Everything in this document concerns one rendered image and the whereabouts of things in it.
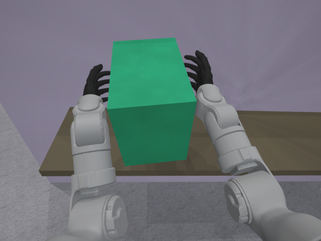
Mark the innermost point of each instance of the right robot forearm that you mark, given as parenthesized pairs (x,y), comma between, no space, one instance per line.
(235,153)

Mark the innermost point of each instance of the carton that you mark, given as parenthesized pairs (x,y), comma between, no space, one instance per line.
(151,103)

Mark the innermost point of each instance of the left robot forearm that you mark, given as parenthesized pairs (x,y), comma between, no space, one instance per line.
(91,147)

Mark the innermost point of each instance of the left robot hand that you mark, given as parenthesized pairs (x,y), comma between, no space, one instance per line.
(92,83)

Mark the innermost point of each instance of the robot right upper arm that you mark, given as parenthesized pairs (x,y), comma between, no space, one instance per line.
(256,200)

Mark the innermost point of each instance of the right robot hand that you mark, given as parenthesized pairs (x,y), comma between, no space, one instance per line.
(203,70)

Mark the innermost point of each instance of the table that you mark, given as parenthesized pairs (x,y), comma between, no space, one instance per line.
(288,142)

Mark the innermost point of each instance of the robot left upper arm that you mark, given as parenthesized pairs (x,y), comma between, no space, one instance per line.
(96,218)

